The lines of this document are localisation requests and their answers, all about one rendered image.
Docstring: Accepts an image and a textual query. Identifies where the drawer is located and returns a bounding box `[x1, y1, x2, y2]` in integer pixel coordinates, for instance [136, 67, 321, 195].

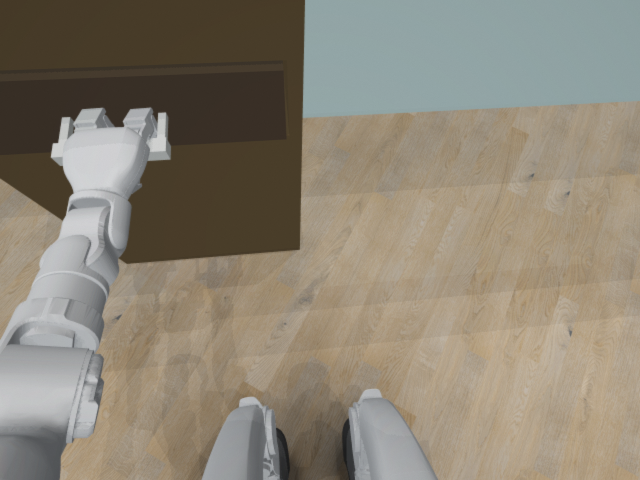
[0, 60, 287, 155]

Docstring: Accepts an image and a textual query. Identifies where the cabinet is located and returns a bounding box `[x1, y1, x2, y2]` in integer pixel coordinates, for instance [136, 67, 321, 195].
[0, 0, 305, 264]

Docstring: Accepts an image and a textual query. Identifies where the robot left forearm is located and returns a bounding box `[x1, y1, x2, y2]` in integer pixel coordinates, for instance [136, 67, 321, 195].
[0, 189, 132, 354]

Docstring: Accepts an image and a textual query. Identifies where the right robot thigh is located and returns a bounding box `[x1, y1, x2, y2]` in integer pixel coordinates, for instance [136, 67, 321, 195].
[348, 398, 438, 480]

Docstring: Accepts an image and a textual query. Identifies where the left robot upper arm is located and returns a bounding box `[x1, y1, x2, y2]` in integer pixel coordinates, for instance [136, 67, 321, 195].
[0, 344, 104, 480]

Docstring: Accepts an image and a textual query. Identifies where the robot left shin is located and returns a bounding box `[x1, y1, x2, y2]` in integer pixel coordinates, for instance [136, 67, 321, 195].
[226, 397, 280, 480]

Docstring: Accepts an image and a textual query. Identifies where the handle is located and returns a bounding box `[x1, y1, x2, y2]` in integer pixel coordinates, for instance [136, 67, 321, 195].
[51, 113, 171, 166]

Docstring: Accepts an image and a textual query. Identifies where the robot left hand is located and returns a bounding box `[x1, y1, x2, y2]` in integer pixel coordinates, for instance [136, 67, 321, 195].
[63, 108, 158, 200]

